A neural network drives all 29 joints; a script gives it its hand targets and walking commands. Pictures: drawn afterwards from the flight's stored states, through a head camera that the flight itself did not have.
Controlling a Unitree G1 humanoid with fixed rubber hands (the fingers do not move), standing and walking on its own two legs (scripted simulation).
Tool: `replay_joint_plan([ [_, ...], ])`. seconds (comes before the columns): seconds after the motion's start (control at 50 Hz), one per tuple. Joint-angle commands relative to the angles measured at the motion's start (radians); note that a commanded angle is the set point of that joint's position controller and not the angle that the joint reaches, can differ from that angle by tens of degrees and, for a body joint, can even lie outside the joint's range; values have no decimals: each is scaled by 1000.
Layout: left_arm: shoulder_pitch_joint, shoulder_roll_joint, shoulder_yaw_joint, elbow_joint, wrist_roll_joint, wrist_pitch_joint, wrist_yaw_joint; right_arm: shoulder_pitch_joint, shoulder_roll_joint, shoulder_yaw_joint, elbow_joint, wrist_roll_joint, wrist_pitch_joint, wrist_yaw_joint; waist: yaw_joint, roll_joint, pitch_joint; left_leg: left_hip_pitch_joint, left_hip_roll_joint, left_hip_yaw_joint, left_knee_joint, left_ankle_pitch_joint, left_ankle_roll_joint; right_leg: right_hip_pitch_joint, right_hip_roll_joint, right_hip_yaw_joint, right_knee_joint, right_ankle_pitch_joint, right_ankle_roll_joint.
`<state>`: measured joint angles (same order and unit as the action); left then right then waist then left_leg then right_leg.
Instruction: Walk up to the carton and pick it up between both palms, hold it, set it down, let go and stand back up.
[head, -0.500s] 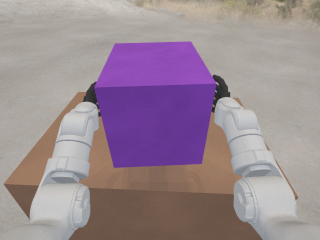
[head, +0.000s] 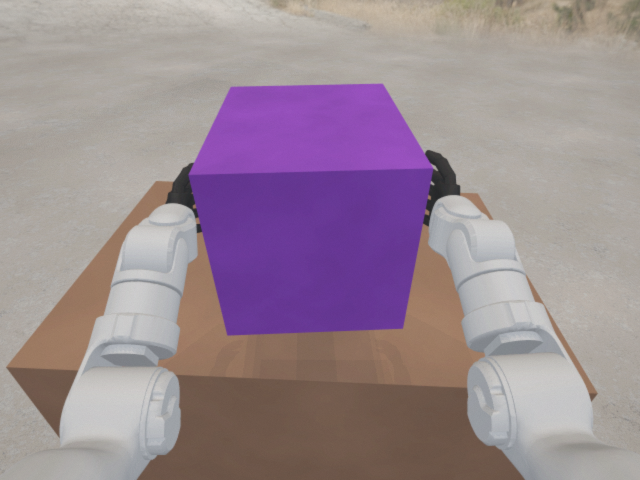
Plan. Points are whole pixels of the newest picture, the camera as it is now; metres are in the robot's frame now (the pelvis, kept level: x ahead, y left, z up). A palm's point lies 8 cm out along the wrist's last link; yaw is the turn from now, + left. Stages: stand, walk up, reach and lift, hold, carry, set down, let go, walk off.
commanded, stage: hold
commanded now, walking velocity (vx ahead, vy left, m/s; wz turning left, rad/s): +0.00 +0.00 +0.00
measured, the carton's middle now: (311, 199) +0.46 +0.04 +0.19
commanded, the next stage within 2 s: set down in 0.74 s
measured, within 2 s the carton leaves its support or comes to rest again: neither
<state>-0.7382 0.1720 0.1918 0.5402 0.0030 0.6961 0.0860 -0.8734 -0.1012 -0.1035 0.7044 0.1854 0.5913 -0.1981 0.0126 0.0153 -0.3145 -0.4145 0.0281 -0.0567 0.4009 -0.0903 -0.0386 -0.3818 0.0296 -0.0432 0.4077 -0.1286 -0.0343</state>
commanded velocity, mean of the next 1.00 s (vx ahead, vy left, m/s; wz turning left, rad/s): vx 0.00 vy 0.00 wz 0.00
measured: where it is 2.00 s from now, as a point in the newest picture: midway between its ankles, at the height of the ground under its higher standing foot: outside the picture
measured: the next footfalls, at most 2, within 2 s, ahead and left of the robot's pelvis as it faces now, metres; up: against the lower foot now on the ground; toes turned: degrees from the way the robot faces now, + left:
none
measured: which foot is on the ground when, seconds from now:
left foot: down 0.00-1.00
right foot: down 0.00-1.00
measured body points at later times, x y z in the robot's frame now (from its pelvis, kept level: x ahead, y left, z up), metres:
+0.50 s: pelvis +0.00 +0.00 +0.00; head -0.08 +0.00 +0.44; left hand +0.38 +0.20 +0.21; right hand +0.40 -0.13 +0.23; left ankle +0.07 +0.14 -0.74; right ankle +0.05 -0.10 -0.74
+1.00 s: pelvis +0.00 +0.00 +0.00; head -0.07 +0.00 +0.44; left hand +0.39 +0.21 +0.21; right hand +0.41 -0.12 +0.23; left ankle +0.07 +0.14 -0.74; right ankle +0.05 -0.10 -0.74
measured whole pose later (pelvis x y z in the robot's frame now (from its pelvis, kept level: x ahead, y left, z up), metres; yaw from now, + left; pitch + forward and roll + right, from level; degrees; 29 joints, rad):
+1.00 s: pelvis +0.00 +0.00 +0.00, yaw +0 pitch +5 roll +0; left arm -0.75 0.14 0.30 0.57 0.10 0.56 0.04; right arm -0.91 -0.04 -0.19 0.79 0.14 0.42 -0.18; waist 0.01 0.01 -0.28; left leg -0.40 0.03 -0.06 0.39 -0.09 -0.04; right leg -0.37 0.03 -0.04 0.40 -0.13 -0.03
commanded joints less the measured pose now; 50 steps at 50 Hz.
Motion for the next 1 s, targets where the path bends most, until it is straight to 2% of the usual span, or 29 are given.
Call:
replay_joint_plan([
  [0.0,-1010,-766,-333,-467,-146,-118,-178,-805,692,319,-369,213,-44,122,-135,43,-365,271,-83,-8,-99,-21,4,430,-5,86,-86,202,74],
  [0.3,-1027,-761,-306,-415,-136,-124,-180,-824,687,286,-317,185,-53,137,-130,32,-329,258,-80,0,-107,-59,11,390,-8,87,-105,97,66],
  [0.72,-1004,-760,-310,-429,-132,-124,-183,-807,686,299,-332,194,-55,131,-133,34,-339,265,-81,-2,-106,-41,9,417,-8,87,-98,149,70],
  [0.74,-984,-688,-233,-318,-72,-117,-184,-919,734,324,-321,197,-68,134,-50,-24,-325,310,-107,30,-86,-4,52,439,-2,78,-124,96,74],
  [0.84,-1095,-718,-232,-289,-69,-179,-200,-971,723,236,-272,105,-150,154,-52,11,-306,307,-82,32,-107,-73,43,356,-6,50,-128,-16,67],
  [0.92,-987,-657,-103,-84,40,-231,-218,-903,675,122,-95,-23,-236,181,-31,-4,-192,300,-75,60,-144,-167,59,316,-15,24,-146,-181,67],
  [0.98,-918,-602,-48,-22,104,-265,-235,-832,638,63,-8,-101,-296,193,-32,-25,-153,302,-72,81,-161,-188,63,343,-13,7,-144,-219,72],
])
